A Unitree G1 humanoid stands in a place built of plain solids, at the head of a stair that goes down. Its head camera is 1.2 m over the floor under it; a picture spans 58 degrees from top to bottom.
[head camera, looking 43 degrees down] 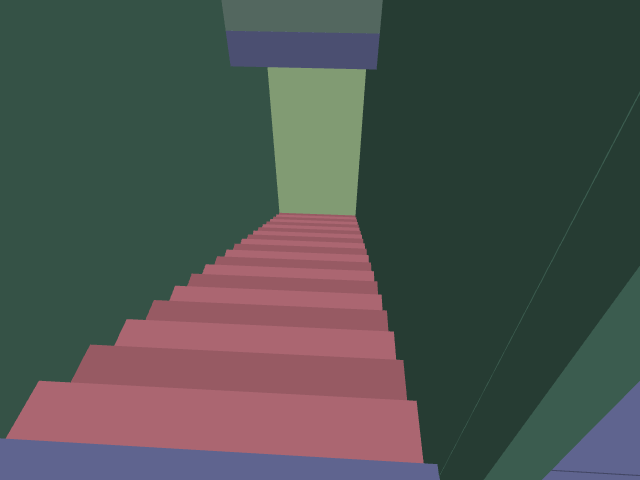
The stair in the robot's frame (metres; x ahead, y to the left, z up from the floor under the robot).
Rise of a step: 0.17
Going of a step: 0.26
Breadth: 1.30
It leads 3 degrees to the right of straight ahead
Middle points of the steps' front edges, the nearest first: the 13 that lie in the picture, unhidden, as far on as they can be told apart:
0.47 0.34 0.00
0.73 0.32 -0.17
0.98 0.31 -0.34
1.24 0.29 -0.52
1.50 0.28 -0.69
1.76 0.27 -0.86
2.02 0.25 -1.04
2.28 0.24 -1.21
2.54 0.22 -1.38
2.80 0.21 -1.56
3.06 0.19 -1.73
3.32 0.18 -1.90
3.57 0.16 -2.08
